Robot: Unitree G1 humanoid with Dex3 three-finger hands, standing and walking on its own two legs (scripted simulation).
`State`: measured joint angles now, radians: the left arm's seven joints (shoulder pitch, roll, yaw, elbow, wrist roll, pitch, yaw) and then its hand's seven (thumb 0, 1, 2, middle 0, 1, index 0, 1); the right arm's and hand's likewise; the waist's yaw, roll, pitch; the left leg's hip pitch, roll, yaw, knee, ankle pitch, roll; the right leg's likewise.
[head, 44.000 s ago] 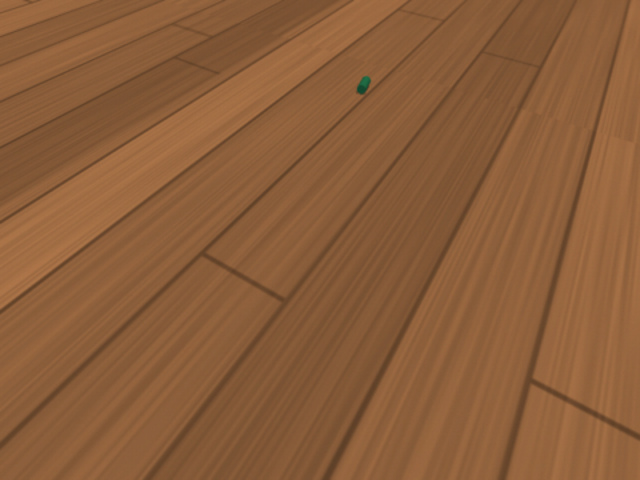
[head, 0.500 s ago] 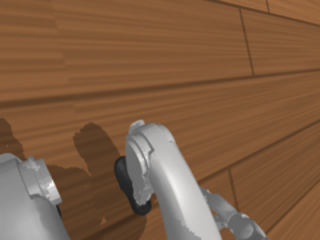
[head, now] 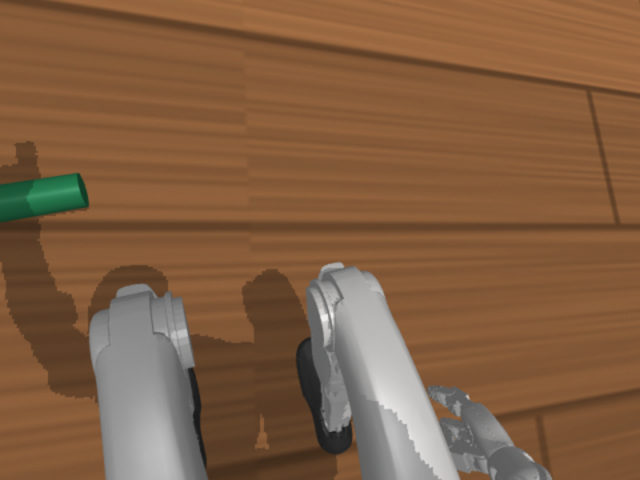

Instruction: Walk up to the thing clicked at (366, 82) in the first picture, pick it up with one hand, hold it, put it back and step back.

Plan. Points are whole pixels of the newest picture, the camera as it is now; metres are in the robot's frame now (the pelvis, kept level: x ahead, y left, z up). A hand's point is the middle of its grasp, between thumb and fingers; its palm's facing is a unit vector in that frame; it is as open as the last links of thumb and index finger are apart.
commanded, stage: withdraw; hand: left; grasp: from above
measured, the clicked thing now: (41, 196) +0.48 +0.36 -0.33
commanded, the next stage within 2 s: home in 0.28 s
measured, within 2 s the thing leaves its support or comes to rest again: neither
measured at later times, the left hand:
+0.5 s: hand out of the picture +0.49 +0.37 -0.17, palm faces -0.39 -0.09 -0.92, open 13.3 cm
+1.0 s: hand out of the picture +0.32 +0.33 +0.01, palm faces -0.17 -0.71 -0.69, open 7.6 cm
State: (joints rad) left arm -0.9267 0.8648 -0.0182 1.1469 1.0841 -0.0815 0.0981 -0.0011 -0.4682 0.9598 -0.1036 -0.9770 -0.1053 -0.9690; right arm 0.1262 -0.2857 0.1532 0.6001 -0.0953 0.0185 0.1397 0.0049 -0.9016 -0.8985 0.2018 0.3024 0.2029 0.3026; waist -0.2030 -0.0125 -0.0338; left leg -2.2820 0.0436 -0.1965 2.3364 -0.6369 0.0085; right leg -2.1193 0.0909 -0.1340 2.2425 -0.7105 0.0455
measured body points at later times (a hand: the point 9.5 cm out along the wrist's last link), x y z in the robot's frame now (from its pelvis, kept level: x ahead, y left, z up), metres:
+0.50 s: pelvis -0.01 +0.00 -0.03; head +0.24 +0.10 +0.33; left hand +0.50 +0.37 -0.12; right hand +0.04 -0.26 -0.11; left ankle +0.09 +0.13 -0.32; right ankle +0.10 -0.12 -0.32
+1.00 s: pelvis +0.00 +0.00 +0.13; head +0.17 +0.08 +0.53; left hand +0.33 +0.36 +0.06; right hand +0.20 -0.24 +0.02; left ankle +0.08 +0.13 -0.32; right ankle +0.10 -0.12 -0.32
